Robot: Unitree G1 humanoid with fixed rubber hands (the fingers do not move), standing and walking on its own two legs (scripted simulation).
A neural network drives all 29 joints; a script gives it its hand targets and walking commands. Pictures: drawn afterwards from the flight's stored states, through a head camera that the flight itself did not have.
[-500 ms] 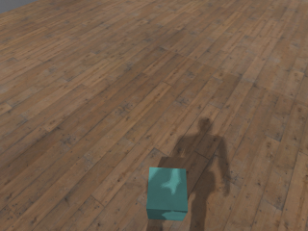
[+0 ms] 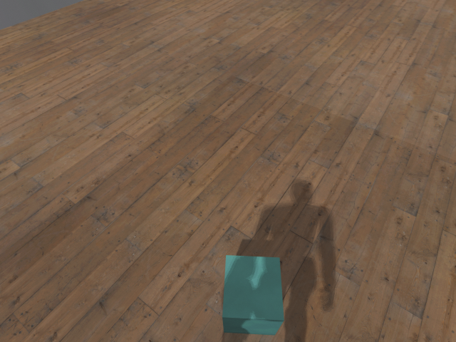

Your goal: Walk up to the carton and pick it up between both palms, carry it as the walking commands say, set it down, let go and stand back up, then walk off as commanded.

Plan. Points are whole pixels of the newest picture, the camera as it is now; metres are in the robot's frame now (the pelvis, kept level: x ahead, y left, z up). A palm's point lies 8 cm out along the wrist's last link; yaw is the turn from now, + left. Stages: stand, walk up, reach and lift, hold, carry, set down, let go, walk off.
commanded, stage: walk up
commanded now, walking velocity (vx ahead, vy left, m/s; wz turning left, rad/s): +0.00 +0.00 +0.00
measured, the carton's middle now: (250, 296) +0.38 -0.05 -0.66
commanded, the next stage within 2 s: stand in 0.20 s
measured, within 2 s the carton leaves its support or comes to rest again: neither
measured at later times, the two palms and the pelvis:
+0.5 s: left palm out of the picture +0.09 +0.22 -0.15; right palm out of the picture +0.09 -0.24 -0.14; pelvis -0.01 -0.01 -0.02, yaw +0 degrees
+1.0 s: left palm out of the picture +0.13 +0.18 -0.17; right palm out of the picture +0.15 -0.23 -0.17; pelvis -0.05 -0.04 -0.06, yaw +2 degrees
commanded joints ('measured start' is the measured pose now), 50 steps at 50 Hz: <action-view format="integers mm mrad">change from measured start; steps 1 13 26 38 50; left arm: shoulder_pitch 68 80 -334 -319 -384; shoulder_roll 63 53 130 98 115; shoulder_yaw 7 7 -99 85 75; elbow -3 7 -409 -723 -806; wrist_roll -1 -3 -175 84 10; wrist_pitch -4 -1 454 568 468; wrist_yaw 4 13 57 -75 -114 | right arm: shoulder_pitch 85 104 -331 -313 -359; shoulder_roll -78 -68 -142 -1 17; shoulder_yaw -10 -5 114 -94 -73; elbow -4 12 -401 -720 -809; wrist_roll -1 -3 162 -74 -27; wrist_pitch -6 -8 498 612 521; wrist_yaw -3 -7 -16 0 1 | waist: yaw -3 -4 2 -4 -17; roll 16 15 65 35 30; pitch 49 48 -96 -381 -440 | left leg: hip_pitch -62 -53 -679 -402 -674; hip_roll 138 138 101 10 -4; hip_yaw -112 -104 -50 -132 -75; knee -74 -43 67 273 459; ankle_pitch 198 279 -177 459 -12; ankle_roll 7 6 39 -23 -38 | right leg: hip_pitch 2 12 -125 -257 -446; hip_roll -44 -45 103 109 113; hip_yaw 43 38 -13 101 46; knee -25 -5 274 269 450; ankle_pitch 104 144 -38 445 -7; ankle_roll -31 -33 -90 -89 -66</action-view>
